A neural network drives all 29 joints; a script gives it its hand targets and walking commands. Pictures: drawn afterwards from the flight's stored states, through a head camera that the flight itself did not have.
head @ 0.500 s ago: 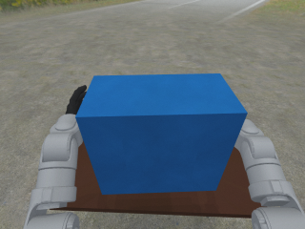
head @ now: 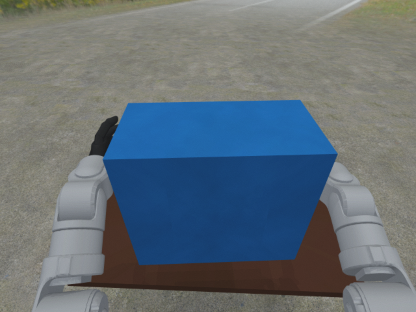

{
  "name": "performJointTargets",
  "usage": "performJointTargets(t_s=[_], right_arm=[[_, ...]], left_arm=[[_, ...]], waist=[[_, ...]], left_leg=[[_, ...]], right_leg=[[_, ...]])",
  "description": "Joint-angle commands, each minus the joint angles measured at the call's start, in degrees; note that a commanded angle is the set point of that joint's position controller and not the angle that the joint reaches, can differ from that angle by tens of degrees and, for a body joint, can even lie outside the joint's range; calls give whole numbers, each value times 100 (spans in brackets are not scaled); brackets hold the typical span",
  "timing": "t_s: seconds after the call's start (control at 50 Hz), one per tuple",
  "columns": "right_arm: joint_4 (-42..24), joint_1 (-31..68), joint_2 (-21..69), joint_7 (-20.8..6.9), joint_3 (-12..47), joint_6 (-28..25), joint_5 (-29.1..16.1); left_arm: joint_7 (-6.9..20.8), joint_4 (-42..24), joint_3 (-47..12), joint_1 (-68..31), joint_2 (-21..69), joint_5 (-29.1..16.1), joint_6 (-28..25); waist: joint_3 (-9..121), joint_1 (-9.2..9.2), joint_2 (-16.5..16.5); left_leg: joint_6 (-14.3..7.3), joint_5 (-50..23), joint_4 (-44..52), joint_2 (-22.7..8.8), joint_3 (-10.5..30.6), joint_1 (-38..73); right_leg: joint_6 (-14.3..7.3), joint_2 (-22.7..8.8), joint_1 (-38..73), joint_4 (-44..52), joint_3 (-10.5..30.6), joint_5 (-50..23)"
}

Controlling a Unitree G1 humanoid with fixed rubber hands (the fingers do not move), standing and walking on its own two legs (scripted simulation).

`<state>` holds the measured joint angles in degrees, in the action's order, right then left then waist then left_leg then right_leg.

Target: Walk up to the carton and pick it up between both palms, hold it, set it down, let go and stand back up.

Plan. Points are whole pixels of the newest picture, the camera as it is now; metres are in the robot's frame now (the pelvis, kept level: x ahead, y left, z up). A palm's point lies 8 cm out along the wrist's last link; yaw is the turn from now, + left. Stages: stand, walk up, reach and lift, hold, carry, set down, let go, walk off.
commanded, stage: hold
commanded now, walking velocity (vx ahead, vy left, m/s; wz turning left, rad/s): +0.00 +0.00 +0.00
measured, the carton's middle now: (216, 186) +0.34 -0.01 +0.14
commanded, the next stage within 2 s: none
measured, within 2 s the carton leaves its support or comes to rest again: neither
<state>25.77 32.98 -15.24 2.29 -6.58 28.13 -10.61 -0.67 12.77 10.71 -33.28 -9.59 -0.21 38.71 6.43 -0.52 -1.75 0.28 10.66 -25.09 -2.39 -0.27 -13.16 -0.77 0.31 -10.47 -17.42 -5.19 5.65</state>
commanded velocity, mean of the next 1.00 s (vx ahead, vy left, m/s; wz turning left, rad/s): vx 0.00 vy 0.00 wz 0.00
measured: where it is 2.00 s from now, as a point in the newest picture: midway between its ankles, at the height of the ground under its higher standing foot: outside the picture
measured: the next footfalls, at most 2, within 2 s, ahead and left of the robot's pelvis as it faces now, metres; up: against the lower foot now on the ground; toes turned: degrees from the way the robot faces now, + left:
none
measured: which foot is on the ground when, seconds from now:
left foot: down 0.00-1.00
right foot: down 0.00-1.00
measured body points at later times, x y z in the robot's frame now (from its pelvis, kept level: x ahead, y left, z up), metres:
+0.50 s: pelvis +0.00 +0.00 +0.00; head -0.05 +0.00 +0.45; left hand +0.37 +0.20 +0.20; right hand +0.37 -0.21 +0.17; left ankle +0.03 +0.12 -0.74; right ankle +0.04 -0.12 -0.74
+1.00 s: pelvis +0.00 +0.00 +0.00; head -0.05 +0.00 +0.45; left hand +0.37 +0.20 +0.20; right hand +0.38 -0.21 +0.17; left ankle +0.03 +0.12 -0.74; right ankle +0.04 -0.12 -0.74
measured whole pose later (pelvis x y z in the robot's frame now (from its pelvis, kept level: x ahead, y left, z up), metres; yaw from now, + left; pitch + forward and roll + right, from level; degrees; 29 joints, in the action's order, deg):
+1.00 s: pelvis +0.00 +0.00 +0.00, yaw +0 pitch -1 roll -2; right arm 25.7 33.0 -15.2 2.3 -6.6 28.1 -10.6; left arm -0.7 12.8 10.7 -33.3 -9.6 -0.2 38.7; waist 6.4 -0.5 -1.8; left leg 0.3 10.7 -25.1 -2.4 -0.3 -13.2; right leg -0.8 0.3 -10.4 -17.3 -5.2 5.6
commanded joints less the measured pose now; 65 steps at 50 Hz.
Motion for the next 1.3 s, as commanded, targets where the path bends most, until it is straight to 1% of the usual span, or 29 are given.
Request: performJointTargets(t_s=[0.0,0.02,0.04,0.06,0.12,0.18,0.22,0.24,0.28,0.32,0.34,0.36,0.38,0.46,0.52,0.62,0.7,0.74,0.82,0.84,0.94,1.02,1.04,1.06,1.1,1.14,1.18,1.26,1.28], right_arm=[[-2003,5116,2999,-1020,1708,-381,-616],[-2151,5060,3117,-1003,1776,-380,-689],[-2210,5247,3140,-977,1791,-418,-660],[-2310,5304,3005,-976,1754,-406,-660],[-2346,5273,3056,-1003,1726,-427,-674],[-2255,5369,3117,-969,1653,-415,-572],[-2124,5127,3014,-968,1651,-364,-605],[-2298,5344,3052,-974,1711,-400,-635],[-1950,5078,3019,-965,1663,-358,-575],[-2564,5409,3154,-994,1763,-477,-668],[-2419,5347,3103,-987,1779,-455,-599],[-2598,5339,3098,-968,1774,-458,-677],[-2017,5187,2927,-960,1587,-372,-525],[-2311,5431,3058,-982,1706,-427,-593],[-2398,5421,3100,-968,1678,-416,-582],[-1818,5003,2988,-985,1555,-345,-523],[-2111,5240,2876,-1025,1550,-416,-605],[-2295,5233,3077,-973,1659,-444,-594],[-2248,5291,3080,-985,1607,-433,-558],[-2503,5339,3125,-1007,1676,-490,-636],[-2102,5130,3047,-999,1624,-401,-571],[-2104,5117,3051,-982,1689,-382,-586],[-2418,5259,3181,-961,1793,-458,-664],[-2284,5069,2982,-972,1708,-421,-656],[-2198,5268,3013,-981,1675,-391,-590],[-2142,5164,2993,-983,1688,-419,-617],[-2446,5357,3035,-982,1674,-443,-623],[-2047,5022,2909,-978,1479,-355,-516],[-2051,5118,2989,-1006,1580,-380,-557]], left_arm=[[1033,-1190,-1769,-3862,3143,-419,-225],[1030,-1523,-1849,-4016,3139,-575,-276],[1027,-1318,-1877,-3905,3163,-527,-246],[1033,-1273,-1967,-3867,3285,-610,-255],[1047,-1267,-1857,-3985,3144,-557,-281],[1040,-1153,-1827,-3989,3163,-542,-263],[1049,-1269,-1860,-3923,3170,-565,-244],[1031,-1310,-1897,-3988,3270,-596,-272],[1049,-1301,-1813,-4062,3164,-518,-245],[1049,-1457,-1900,-3960,3250,-635,-307],[1040,-1395,-1967,-3968,3315,-626,-285],[1028,-1402,-2001,-3830,3296,-666,-282],[1029,-1093,-1800,-4000,3155,-524,-238],[1053,-1031,-1793,-3779,3193,-492,-227],[1048,-1159,-1887,-3990,3202,-667,-267],[1056,-1179,-1809,-3968,3161,-459,-218],[1017,-1269,-1943,-3947,3331,-581,-227],[1045,-1319,-1815,-3868,3154,-534,-249],[1024,-1178,-1855,-3974,3208,-535,-264],[1031,-1477,-2007,-4030,3321,-687,-327],[1027,-1270,-1887,-3944,3206,-527,-281],[1036,-1274,-1884,-3925,3250,-565,-279],[1040,-1476,-1962,-3887,3273,-597,-284],[1042,-1503,-1954,-3853,3231,-570,-250],[1031,-1272,-1908,-4014,3197,-570,-277],[1050,-1387,-1882,-3901,3189,-428,-221],[1022,-1393,-1927,-4017,3229,-579,-272],[1059,-1245,-1867,-3938,3229,-440,-183],[1068,-1238,-1765,-3919,3151,-430,-210]], waist=[[2050,-215,221],[2255,-240,305],[2341,-206,244],[2211,-321,327],[2191,-258,340],[2093,-230,237],[2165,-362,308],[2164,-259,286],[1991,-344,150],[2473,-247,405],[2414,-268,231],[2395,-291,340],[1934,-299,265],[2066,-190,353],[2268,-270,326],[1967,-369,167],[2047,-409,107],[2141,-275,325],[2060,-291,278],[2394,-298,234],[2047,-329,250],[2033,-315,323],[2440,-254,296],[2312,-383,228],[2173,-306,320],[2156,-255,136],[2354,-331,277],[1890,-438,198],[2020,-331,320]], left_leg=[[-1,-357,1145,426,209,-227],[14,-602,1093,427,232,-149],[-7,-514,1037,473,211,-143],[23,-522,1063,432,247,-142],[2,-392,1087,436,223,-138],[-12,-312,1090,470,172,-236],[28,-453,1095,430,225,-120],[16,-508,1111,417,233,-157],[54,-356,1138,451,186,-173],[-1,-593,1032,460,206,-113],[31,-577,1074,430,222,-116],[15,-647,1041,433,215,-81],[21,-232,1135,423,235,-252],[-56,-312,1121,462,180,-179],[-23,-344,1084,466,199,-249],[35,-225,1173,423,229,-190],[140,-387,1178,350,249,-106],[15,-576,1079,442,214,-180],[-18,-290,1134,435,194,-211],[57,-508,1073,434,209,-126],[23,-353,1156,422,214,-222],[39,-486,1098,436,219,-216],[20,-764,1013,464,215,51],[98,-722,1040,426,241,-41],[28,-376,1123,438,204,-101],[88,-636,1075,429,210,-62],[49,-470,1082,428,217,-111],[86,-379,1165,410,225,-171],[34,-321,1158,423,192,-146]], right_leg=[[-105,220,1732,58,634,-269],[-85,231,1807,27,663,-515],[-88,228,1716,48,673,-371],[-79,244,1681,33,657,-421],[-78,230,1680,94,645,-263],[-59,183,1620,133,659,-85],[-71,230,1743,88,654,-335],[-86,238,1640,81,657,-269],[-64,192,1728,108,658,-202],[-48,229,1827,51,651,-446],[-93,223,1742,40,673,-353],[-61,240,1811,29,629,-518],[-87,215,1551,90,650,-78],[-63,202,1603,147,663,-85],[-78,198,1677,83,663,-194],[-110,204,1683,97,655,-189],[-145,266,1625,46,617,-242],[-86,226,1789,78,661,-417],[-96,202,1676,126,649,-163],[-101,239,1716,51,638,-354],[-109,232,1679,100,657,-266],[-69,231,1736,58,644,-377],[-66,241,1750,47,647,-600],[-80,246,1837,46,670,-635],[-81,246,1599,98,639,-239],[-112,245,1779,55,627,-474],[-71,228,1782,83,652,-419],[-125,229,1719,124,650,-315],[-91,224,1705,105,645,-199]])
